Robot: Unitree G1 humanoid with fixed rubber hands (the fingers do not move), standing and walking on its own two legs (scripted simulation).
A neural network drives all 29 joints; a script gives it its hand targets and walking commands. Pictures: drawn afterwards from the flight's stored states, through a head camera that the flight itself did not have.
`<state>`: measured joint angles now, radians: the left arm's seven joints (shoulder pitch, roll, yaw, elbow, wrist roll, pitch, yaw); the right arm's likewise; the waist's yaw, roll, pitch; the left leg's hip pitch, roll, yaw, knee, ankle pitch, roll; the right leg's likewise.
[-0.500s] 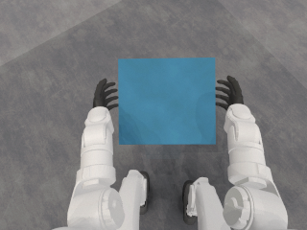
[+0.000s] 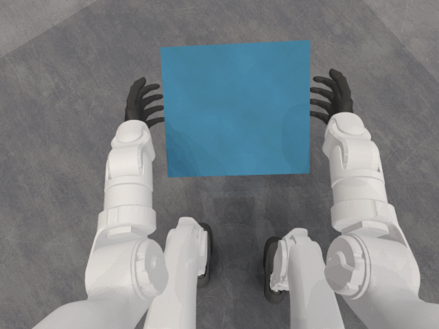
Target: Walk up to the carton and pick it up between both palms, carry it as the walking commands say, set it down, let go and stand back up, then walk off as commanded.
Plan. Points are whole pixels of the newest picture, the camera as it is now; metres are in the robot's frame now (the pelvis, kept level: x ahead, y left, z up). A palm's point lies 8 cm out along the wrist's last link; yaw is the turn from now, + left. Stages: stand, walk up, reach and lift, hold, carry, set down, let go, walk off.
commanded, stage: set down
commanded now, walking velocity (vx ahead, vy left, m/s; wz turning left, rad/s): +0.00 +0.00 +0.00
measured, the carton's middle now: (235, 114) +0.51 +0.05 -0.18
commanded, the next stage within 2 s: none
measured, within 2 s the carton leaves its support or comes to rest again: neither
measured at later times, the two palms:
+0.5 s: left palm (152, 125) +0.47 +0.22 -0.16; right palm (319, 121) +0.50 -0.13 -0.16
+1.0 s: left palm (162, 127) +0.49 +0.22 -0.25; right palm (306, 125) +0.52 -0.13 -0.26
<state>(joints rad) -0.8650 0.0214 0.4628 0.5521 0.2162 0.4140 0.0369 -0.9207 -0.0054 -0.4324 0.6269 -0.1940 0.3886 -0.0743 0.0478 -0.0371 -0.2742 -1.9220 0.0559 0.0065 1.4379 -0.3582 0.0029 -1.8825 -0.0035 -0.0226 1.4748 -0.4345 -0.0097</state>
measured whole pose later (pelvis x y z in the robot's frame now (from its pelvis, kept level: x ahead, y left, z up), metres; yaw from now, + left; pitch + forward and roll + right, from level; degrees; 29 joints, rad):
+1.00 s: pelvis -0.01 +0.00 -0.13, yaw +0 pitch +49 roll -1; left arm -1.17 0.19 0.38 0.70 0.08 0.36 0.04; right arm -1.21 -0.18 -0.33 0.75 -0.06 0.33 -0.10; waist 0.06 -0.04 -0.02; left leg -2.31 0.05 0.00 1.90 -0.45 0.01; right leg -2.27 0.00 -0.01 1.94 -0.53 0.00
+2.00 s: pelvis -0.02 +0.01 -0.20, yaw +1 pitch +38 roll +0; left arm -1.47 0.39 0.26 1.01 -0.13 0.21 0.03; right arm -1.52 -0.32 -0.23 1.00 0.06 0.21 -0.05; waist 0.07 -0.03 0.37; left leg -2.33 0.04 0.00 2.17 -0.50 0.01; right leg -2.28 0.02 0.02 2.23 -0.60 0.02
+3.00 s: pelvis +0.01 +0.01 -0.21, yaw +1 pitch +40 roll +1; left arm -1.45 0.40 0.36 1.00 -0.10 0.16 -0.06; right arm -1.50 -0.26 -0.35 0.94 -0.04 0.15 0.00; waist 0.06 -0.01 0.37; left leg -2.35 0.04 0.01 2.23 -0.58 0.00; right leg -2.30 0.03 0.03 2.29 -0.69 0.02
